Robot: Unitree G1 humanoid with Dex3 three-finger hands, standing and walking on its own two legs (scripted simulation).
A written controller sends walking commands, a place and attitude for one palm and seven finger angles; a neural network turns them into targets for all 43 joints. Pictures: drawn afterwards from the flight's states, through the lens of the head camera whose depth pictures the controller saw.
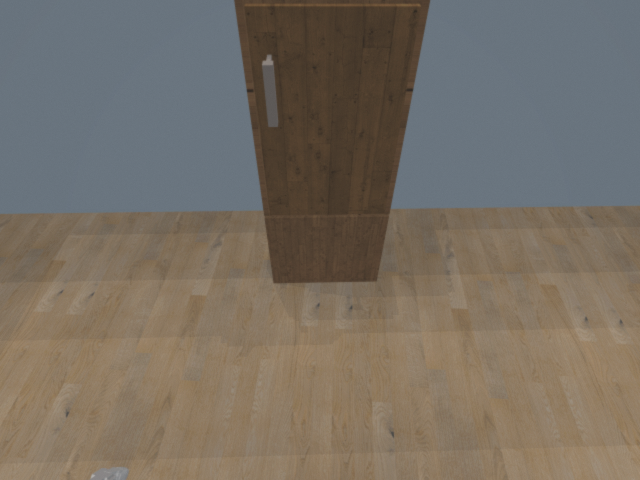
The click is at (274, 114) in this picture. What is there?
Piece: cupboard door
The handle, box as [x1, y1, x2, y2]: [262, 55, 277, 126]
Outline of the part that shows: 267,55 266,60 262,62 262,70 268,126 277,126 273,62 271,60 271,55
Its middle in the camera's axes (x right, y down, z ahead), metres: -0.12 -0.34 +0.90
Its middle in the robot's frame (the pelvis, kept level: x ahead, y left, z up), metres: +0.90 +0.17 +0.05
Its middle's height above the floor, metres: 0.82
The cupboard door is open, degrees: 0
